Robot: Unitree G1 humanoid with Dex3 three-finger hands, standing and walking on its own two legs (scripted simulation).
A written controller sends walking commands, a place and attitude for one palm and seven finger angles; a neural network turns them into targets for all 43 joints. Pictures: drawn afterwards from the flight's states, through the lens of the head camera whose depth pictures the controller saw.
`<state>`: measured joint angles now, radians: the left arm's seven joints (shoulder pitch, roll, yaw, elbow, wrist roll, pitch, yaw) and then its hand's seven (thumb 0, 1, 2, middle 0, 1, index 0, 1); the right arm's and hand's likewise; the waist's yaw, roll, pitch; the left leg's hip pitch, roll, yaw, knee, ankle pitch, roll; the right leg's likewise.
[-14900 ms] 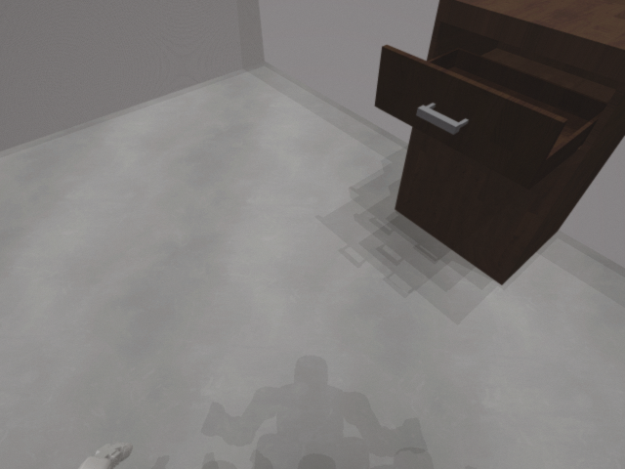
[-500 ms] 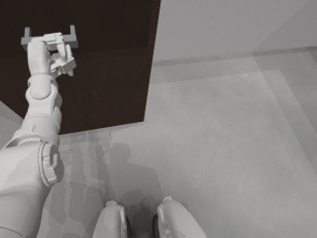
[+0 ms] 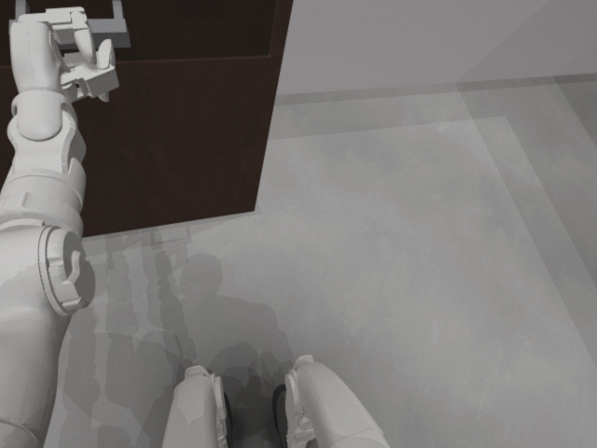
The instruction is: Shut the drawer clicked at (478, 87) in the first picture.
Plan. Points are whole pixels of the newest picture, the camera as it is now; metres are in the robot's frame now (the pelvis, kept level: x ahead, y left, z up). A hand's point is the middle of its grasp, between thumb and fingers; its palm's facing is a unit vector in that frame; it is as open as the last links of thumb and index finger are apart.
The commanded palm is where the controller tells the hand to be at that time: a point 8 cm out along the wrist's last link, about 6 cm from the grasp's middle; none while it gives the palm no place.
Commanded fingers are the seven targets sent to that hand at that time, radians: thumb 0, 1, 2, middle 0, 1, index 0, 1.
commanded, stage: pull the fist back off the drawer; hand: left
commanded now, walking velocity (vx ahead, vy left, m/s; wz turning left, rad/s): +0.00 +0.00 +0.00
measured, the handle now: (72, 21) +0.64 +0.19 +0.07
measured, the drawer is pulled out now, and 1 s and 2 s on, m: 0.00 0.00 0.00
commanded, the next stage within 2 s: draw the hand back to the body in 0.70 s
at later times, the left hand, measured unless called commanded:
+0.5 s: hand (108, 68) +0.57 +0.15 +0.07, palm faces +0.09 -1.00 -0.03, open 3.2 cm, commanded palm +0.55 +0.17 +0.07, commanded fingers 0.00 0.90 0.90 -1.40 -1.60 -1.40 -1.60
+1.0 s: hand (87, 83) +0.52 +0.16 +0.10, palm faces +0.09 -0.99 -0.04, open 3.3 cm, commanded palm +0.48 +0.20 +0.11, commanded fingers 0.00 0.90 0.90 -1.40 -1.60 -1.40 -1.60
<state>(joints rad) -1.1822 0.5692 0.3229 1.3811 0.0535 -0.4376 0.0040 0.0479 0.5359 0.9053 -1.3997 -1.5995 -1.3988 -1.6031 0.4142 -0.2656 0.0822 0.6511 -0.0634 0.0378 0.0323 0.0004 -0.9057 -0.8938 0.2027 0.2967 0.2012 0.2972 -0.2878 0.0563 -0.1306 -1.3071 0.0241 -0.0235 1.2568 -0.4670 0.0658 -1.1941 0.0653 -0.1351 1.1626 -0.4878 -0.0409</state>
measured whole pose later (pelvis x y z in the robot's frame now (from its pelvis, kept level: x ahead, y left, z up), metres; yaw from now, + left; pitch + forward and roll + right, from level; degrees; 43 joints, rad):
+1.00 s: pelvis +0.06 +0.00 +0.05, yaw -1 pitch +23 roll -3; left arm -0.61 0.32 0.30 0.82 -0.11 -0.41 -0.04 0.02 0.90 0.90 -1.40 -1.60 -1.40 -1.60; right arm 0.40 -0.26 0.01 0.58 0.00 0.14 0.07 0.00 -0.91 -0.89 0.20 0.30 0.20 0.30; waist -0.13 0.06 -0.16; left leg -0.96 0.03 0.04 1.05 -0.50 0.06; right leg -0.89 0.08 -0.05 0.98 -0.50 -0.04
